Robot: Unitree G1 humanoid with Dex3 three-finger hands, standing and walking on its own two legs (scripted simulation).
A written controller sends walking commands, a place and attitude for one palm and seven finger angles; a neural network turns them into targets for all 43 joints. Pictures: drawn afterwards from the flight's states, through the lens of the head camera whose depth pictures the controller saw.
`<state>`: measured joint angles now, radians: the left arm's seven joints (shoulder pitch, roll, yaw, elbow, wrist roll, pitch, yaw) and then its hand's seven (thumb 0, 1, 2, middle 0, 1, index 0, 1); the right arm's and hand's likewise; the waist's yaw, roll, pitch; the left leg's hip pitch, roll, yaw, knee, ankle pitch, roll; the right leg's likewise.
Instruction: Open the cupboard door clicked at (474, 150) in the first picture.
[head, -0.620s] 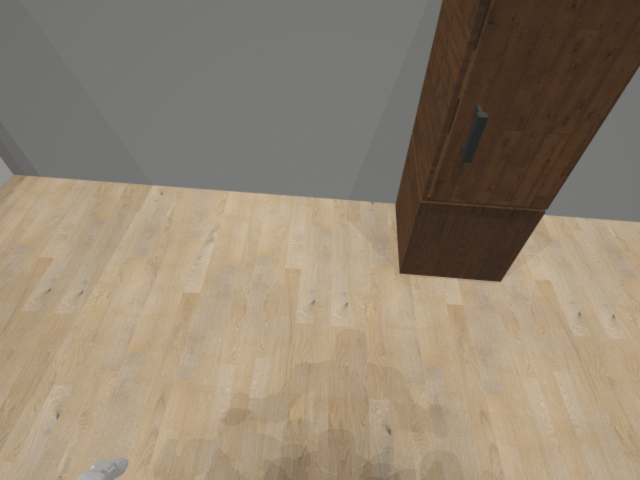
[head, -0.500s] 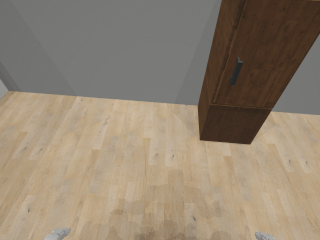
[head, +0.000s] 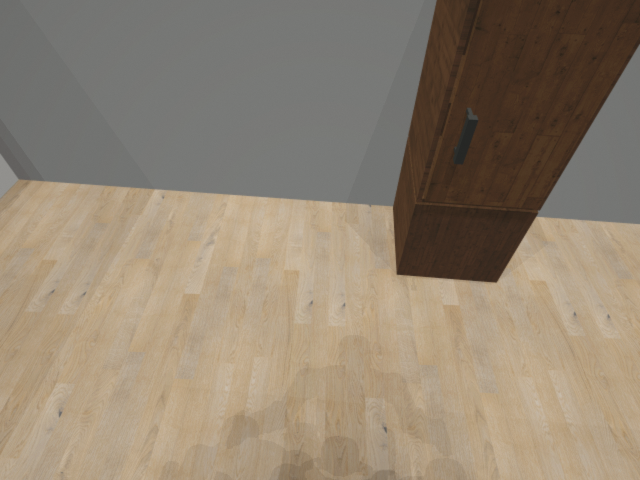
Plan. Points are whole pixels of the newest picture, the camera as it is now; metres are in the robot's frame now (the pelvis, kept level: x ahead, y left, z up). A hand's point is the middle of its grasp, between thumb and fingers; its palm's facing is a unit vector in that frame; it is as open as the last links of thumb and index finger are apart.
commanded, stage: stand and wait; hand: left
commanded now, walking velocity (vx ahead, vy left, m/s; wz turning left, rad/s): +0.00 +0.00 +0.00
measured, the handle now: (463, 136) +0.96 -0.32 -0.09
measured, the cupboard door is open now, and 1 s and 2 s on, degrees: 0 0 0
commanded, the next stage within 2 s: look at it before walking up in 0.34 s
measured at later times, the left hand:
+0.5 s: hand out of the picture +0.07 +0.24 -0.15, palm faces -0.05 -0.94 -0.33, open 7.4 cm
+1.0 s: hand out of the picture +0.08 +0.24 -0.15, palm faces -0.04 -0.94 -0.34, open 7.4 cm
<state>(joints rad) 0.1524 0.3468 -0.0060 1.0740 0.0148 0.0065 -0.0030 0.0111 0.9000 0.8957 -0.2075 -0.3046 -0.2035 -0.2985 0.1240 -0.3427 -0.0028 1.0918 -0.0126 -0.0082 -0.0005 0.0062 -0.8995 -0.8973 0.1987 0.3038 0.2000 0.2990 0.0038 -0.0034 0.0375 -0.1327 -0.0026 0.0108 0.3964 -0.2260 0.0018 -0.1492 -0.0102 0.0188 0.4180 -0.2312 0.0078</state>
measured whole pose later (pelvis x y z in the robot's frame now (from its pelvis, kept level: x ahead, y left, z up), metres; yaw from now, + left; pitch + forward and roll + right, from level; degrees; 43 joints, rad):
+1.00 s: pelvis +0.00 +0.00 +0.00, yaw +0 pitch -2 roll +0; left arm 0.13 0.34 -0.01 1.09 0.02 0.00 0.00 0.01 0.90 0.90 -0.21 -0.30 -0.20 -0.30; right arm 0.10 -0.34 0.00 1.11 -0.01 -0.02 0.00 0.00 -0.90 -0.90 0.20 0.30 0.20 0.30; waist 0.00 0.00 0.04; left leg -0.12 0.01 0.01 0.35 -0.20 -0.01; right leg -0.14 0.00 0.02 0.37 -0.20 0.00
